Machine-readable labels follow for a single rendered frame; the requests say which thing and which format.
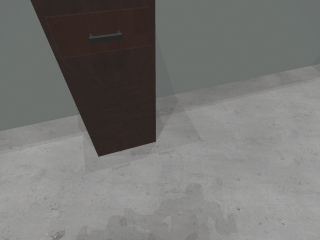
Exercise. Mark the drawer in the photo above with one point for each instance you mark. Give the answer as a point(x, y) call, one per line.
point(72, 31)

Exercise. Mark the robot left hand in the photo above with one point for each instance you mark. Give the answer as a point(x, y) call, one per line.
point(54, 235)

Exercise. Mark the cabinet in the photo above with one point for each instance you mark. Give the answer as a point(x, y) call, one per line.
point(115, 90)

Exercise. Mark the handle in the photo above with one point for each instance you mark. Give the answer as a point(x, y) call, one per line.
point(106, 37)

